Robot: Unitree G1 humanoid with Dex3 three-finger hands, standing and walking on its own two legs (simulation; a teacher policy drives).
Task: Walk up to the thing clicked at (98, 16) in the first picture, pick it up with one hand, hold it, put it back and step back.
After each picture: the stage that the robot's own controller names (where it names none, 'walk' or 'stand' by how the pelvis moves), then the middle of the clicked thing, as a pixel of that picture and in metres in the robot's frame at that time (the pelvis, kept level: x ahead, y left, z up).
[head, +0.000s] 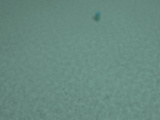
stand; (97, 16) +1.90 -0.19 -0.72
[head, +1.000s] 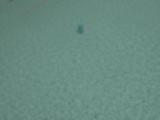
walk; (80, 29) +1.77 +0.16 -0.69
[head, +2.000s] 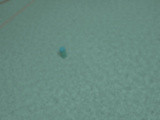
walk; (63, 52) +1.21 +0.32 -0.70
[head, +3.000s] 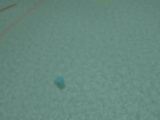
walk; (60, 83) +0.81 +0.29 -0.71
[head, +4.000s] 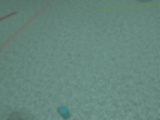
walk; (65, 112) +0.52 +0.25 -0.71
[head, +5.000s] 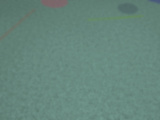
stand; out of the picture +0.43 +0.22 -0.72
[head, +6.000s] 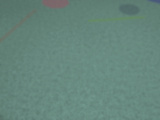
stand; out of the picture +0.40 +0.22 -0.73
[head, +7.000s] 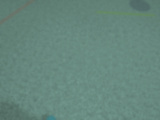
walk; out of the picture +0.40 +0.19 -0.70
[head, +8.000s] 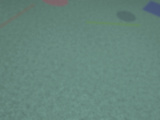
stand; out of the picture +0.44 +0.19 -0.71
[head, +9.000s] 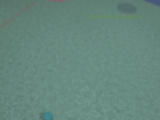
walk; (48, 119) +0.49 +0.22 -0.70
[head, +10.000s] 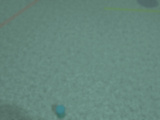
stand; (60, 111) +0.48 +0.15 -0.70
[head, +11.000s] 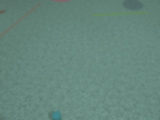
stand; (57, 118) +0.50 +0.21 -0.72
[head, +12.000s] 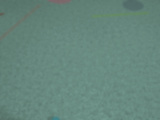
stand; out of the picture +0.46 +0.22 -0.73
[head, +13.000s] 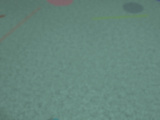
stand; out of the picture +0.45 +0.23 -0.73
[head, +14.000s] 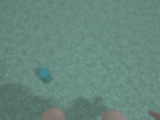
go down; (45, 75) +0.51 +0.22 -0.51
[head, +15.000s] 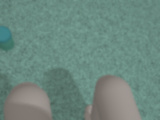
go down; (4, 39) +0.52 +0.28 -0.30
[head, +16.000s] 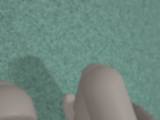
close in; out of the picture +0.51 +0.31 -0.25
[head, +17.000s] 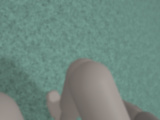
close; out of the picture +0.49 +0.34 -0.24
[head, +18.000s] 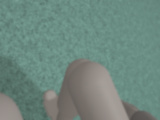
close; out of the picture +0.48 +0.33 -0.25
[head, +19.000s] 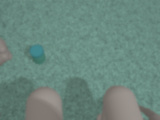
lift; (38, 54) +0.52 +0.22 -0.36
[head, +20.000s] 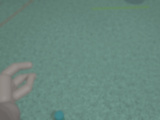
close; (59, 117) +0.47 +0.16 -0.67
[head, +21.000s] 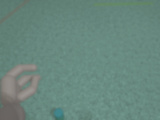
hold; (59, 115) +0.46 +0.18 -0.67
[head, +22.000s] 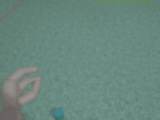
hold; (59, 115) +0.45 +0.17 -0.68
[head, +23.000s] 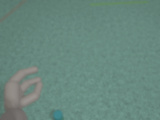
crouch; (58, 117) +0.45 +0.18 -0.68
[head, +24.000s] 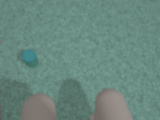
crouch; (30, 59) +0.51 +0.21 -0.41
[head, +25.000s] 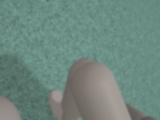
lower; out of the picture +0.48 +0.30 -0.24
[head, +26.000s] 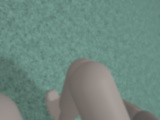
lower; out of the picture +0.48 +0.30 -0.24
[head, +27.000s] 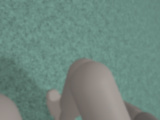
lower; out of the picture +0.48 +0.30 -0.24
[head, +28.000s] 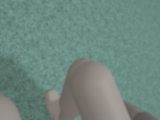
lower; out of the picture +0.48 +0.31 -0.24
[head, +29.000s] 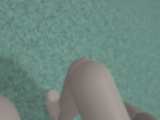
loosen; out of the picture +0.49 +0.30 -0.25
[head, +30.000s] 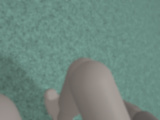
withdraw; out of the picture +0.48 +0.30 -0.25
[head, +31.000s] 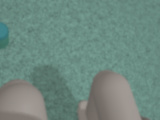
stand; out of the picture +0.51 +0.26 -0.27
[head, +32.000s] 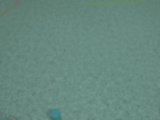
stand; (56, 116) +0.46 +0.17 -0.64
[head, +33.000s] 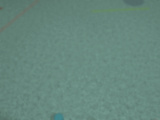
stand; out of the picture +0.46 +0.18 -0.67
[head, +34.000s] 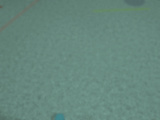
stand; out of the picture +0.46 +0.17 -0.67
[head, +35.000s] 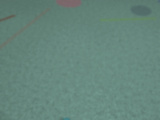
stand; out of the picture +0.47 +0.16 -0.72
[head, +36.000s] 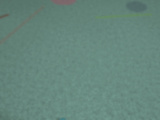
stand; out of the picture +0.45 +0.18 -0.73
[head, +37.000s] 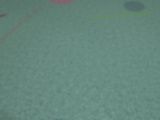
walk; out of the picture +0.44 +0.19 -0.73
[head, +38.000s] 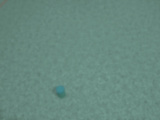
walk; (61, 92) +0.58 +0.20 -0.70
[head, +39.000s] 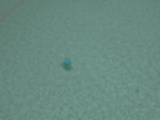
walk; (67, 64) +0.93 +0.26 -0.70
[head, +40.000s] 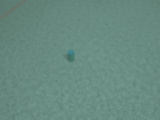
stand; (71, 55) +1.09 +0.16 -0.70
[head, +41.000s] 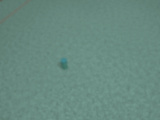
stand; (64, 63) +1.06 +0.20 -0.73
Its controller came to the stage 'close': yes
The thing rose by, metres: 0.00
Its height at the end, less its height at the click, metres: +0.00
